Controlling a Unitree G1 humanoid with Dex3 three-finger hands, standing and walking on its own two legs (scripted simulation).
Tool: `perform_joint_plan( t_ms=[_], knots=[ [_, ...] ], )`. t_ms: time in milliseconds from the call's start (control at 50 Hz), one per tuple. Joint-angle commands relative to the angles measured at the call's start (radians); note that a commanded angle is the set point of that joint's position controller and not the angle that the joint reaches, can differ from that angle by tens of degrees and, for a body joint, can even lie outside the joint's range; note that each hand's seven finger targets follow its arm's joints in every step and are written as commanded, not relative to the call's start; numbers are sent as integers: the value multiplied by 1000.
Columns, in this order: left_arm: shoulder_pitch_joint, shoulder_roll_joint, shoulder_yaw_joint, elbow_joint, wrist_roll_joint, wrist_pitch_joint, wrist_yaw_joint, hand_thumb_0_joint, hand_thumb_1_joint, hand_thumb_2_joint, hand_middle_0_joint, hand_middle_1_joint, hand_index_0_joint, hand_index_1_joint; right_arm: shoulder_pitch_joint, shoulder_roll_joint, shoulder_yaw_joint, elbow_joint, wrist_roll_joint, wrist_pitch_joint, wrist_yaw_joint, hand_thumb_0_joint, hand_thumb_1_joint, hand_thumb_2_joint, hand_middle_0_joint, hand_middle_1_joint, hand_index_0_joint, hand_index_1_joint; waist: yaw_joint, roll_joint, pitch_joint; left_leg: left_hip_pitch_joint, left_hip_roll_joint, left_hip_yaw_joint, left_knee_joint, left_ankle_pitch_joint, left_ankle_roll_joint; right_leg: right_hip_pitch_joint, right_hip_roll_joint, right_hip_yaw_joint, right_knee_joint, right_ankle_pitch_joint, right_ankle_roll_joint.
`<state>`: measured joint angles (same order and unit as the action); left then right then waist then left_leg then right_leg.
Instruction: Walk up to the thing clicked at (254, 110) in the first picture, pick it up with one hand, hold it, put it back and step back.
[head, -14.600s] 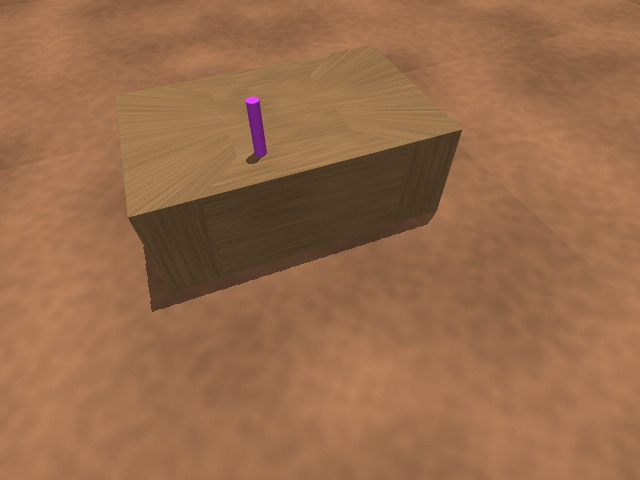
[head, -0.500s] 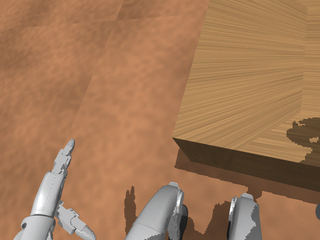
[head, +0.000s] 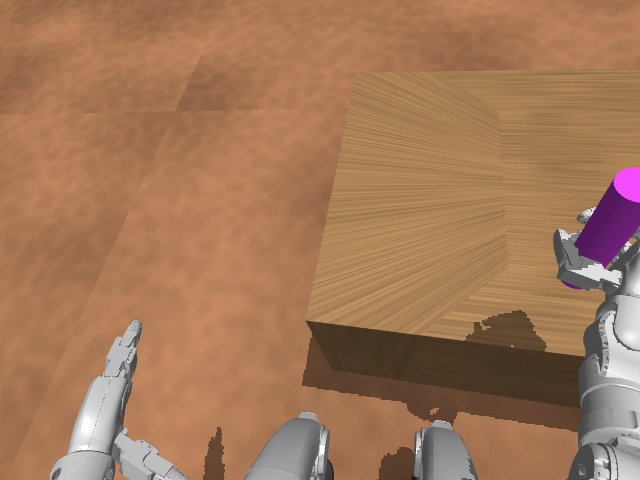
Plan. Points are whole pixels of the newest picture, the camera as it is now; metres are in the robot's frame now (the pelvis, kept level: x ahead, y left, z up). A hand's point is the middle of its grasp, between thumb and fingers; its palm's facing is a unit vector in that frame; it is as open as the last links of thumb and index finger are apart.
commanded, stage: lift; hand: right
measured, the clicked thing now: (602, 238) +0.41 -0.26 +0.04
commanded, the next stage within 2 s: hold in 0.84 s
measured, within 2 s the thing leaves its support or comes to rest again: neither
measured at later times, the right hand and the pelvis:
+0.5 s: hand (573, 248) +0.38 -0.22 +0.05, palm faces +0.38 +0.93 +0.02, open 6.3 cm; pelvis +0.01 +0.01 +0.03, yaw -1 degrees
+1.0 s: hand (580, 234) +0.38 -0.21 +0.09, palm faces +0.38 +0.93 +0.02, open 6.3 cm; pelvis +0.03 +0.00 +0.05, yaw -1 degrees
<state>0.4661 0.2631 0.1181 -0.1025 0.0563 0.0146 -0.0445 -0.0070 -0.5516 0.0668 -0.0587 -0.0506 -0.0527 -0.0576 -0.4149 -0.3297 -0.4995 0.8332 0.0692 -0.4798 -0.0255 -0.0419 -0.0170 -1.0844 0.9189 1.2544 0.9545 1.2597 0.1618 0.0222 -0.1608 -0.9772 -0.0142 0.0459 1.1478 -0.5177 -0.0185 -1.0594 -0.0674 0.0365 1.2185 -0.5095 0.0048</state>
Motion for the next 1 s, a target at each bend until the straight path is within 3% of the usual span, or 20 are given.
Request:
perform_joint_plan(
  t_ms=[0, 100, 120, 160, 200, 240, 300, 320, 440, 460, 500, 520, 540, 560, 620, 680, 820, 900, 920, 980],
  knots=[
    [26, 140, 99, -141, -4, -53, 24, 0, -546, 47, -41, -50, -40, -51, -275, -166, 17, -329, 12, -86, -4, 0, -612, -1296, 1399, 1431, 1408, 1431, -28, -173, -353, 152, -30, -2, -159, 211, 33, 375, 37, -7, -230, 189, -1],
    [10, 153, 103, -137, -9, -56, 43, 0, -560, 57, -41, -49, -35, -55, -275, -153, 38, -467, 23, -85, -24, 0, -582, -1313, 1399, 1448, 1414, 1448, -39, -158, -410, 210, -26, -4, -183, 239, 30, 450, 39, -9, -254, 214, -2],
    [-1, 157, 107, -153, -12, -56, 46, 0, -555, 55, -40, -50, -36, -54, -223, -95, 76, -378, 22, -71, -24, 0, -585, -1322, 1407, 1458, 1422, 1458, -19, -117, -384, 214, -28, 0, -199, 244, 25, 456, 38, -10, -258, 215, -4],
    [12, 154, 109, -90, -13, -48, 51, 0, -560, 59, -40, -50, -35, -56, -204, -105, 60, -382, 26, -66, -40, 0, -601, -1311, 1405, 1447, 1418, 1447, -42, -97, -325, 234, -23, -7, -212, 245, 23, 418, 44, -15, -267, 209, -8],
    [13, 120, 74, -84, -14, -47, 51, 0, -558, 57, -40, -51, -35, -55, -165, -63, 94, -371, 23, -58, -40, 0, -559, -1312, 1391, 1447, 1408, 1447, -44, -75, -296, 249, -18, -18, -222, 277, 17, 400, 46, -22, -260, 235, -12],
    [6, 146, 104, -88, -16, -38, 56, 0, -554, 53, -40, -49, -36, -53, -138, -86, 74, -363, 20, -48, -49, 0, -518, -1316, 1381, 1451, 1402, 1451, -44, -47, -284, 279, -11, -34, -245, 263, 12, 390, 45, -22, -266, 217, -17],
    [26, 102, 65, -19, -17, -31, 50, 0, -550, 49, -39, -49, -36, -52, -112, -49, 90, -347, 26, -36, -53, 0, -520, -1317, 1393, 1458, 1413, 1458, -62, -50, -202, 265, -7, -36, -259, 238, 13, 371, 46, -29, -290, 197, -18],
    [17, 76, 43, -10, -17, -29, 47, 0, -552, 50, -38, -48, -35, -52, -111, -36, 106, -392, 27, -39, -50, 0, -525, -1305, 1386, 1446, 1404, 1446, -77, -82, -208, 267, -4, -41, -256, 243, 17, 379, 49, -33, -295, 206, -14],
    [-40, 112, 80, -98, -21, -32, 54, 0, -555, 52, -39, -49, -34, -54, -121, -10, 136, -497, 28, -32, -67, 0, -503, -1277, 1352, 1412, 1370, 1412, -67, -61, -314, 354, -5, -39, -271, 332, 10, 474, 51, -37, -302, 279, -15],
    [8, 103, 69, -27, -20, -22, 57, 0, -559, 55, -39, -49, -34, -55, -120, -56, 100, -521, 30, -31, -78, 0, -524, -1280, 1360, 1415, 1376, 1415, -81, -62, -293, 356, -4, -37, -275, 334, 11, 472, 50, -38, -307, 279, -16],
    [-9, 86, 42, -36, -22, -18, 58, 0, -563, 57, -40, -49, -33, -57, -99, -29, 126, -524, 29, -32, -85, 0, -503, -1294, 1363, 1429, 1383, 1429, -87, -74, -292, 366, -4, -31, -269, 369, 14, 500, 50, -38, -319, 324, -12],
    [-28, 92, 54, -71, -25, -20, 61, 0, -563, 59, -39, -48, -31, -57, -118, 2, 161, -554, 27, -31, -83, 0, -523, -1275, 1359, 1410, 1375, 1410, -67, -74, -316, 368, -5, -27, -268, 385, 14, 527, 48, -33, -321, 349, -10],
    [-17, 120, 80, -50, -26, -15, 65, 0, -568, 61, -40, -48, -31, -58, -88, -30, 132, -533, 23, -26, -91, 0, -519, -1285, 1357, 1417, 1375, 1417, -78, -70, -310, 367, -6, -22, -269, 382, 16, 539, 45, -30, -331, 358, -8],
    [-16, 127, 86, -50, -26, -10, 67, 0, -565, 60, -39, -47, -31, -57, -72, -12, 152, -513, 19, -19, -92, 0, -532, -1278, 1360, 1412, 1376, 1412, -67, -59, -276, 358, -8, -17, -275, 365, 17, 534, 44, -28, -343, 347, -7],
    [-1, 55, 21, -4, -25, -4, 58, 0, -562, 57, -39, -49, -32, -57, -57, 41, 188, -514, 21, -12, -87, 0, -503, -1293, 1363, 1429, 1383, 1429, -82, -83, -216, 345, -4, -21, -286, 347, 17, 510, 45, -36, -353, 329, -6],
    [15, 68, 32, 16, -24, 2, 58, 0, -565, 58, -41, -48, -33, -57, -34, 3, 151, -508, 24, 3, -91, 0, -499, -1295, 1353, 1424, 1374, 1424, -91, -55, -228, 379, 1, -30, -305, 380, 10, 516, 49, -45, -348, 337, -15],
    [-40, 110, 79, -8, -31, 2, 68, 0, -563, 61, -41, -52, -34, -60, -56, 23, 176, -569, 27, 9, -104, 0, -525, -1283, 1350, 1409, 1368, 1409, -79, -41, -222, 393, -1, -20, -325, 333, 13, 553, 45, -34, -386, 303, -12],
    [-47, 54, 18, -21, -32, -3, 63, 0, -571, 69, -42, -54, -33, -64, -19, 66, 217, -573, 23, 9, -106, 0, -519, -1273, 1333, 1393, 1351, 1393, -102, -43, -249, 448, 2, -20, -323, 404, 12, 581, 50, -39, -386, 383, -8],
    [-39, 66, 30, -14, -34, 3, 65, 0, -565, 64, -44, -57, -38, -63, -27, 23, 187, -609, 21, 8, -113, 0, -504, -1275, 1323, 1391, 1343, 1391, -113, -47, -258, 453, 2, -19, -320, 413, 14, 588, 49, -38, -391, 399, -6],
    [-11, 77, 53, 62, -30, 12, 65, 0, -554, 56, -43, -54, -38, -59, -2, 44, 201, -568, 21, 18, -110, 0, -515, -1284, 1349, 1411, 1368, 1411, -97, -75, -184, 409, 3, -20, -323, 397, 15, 566, 47, -40, -398, 397, -3]
  ],
)
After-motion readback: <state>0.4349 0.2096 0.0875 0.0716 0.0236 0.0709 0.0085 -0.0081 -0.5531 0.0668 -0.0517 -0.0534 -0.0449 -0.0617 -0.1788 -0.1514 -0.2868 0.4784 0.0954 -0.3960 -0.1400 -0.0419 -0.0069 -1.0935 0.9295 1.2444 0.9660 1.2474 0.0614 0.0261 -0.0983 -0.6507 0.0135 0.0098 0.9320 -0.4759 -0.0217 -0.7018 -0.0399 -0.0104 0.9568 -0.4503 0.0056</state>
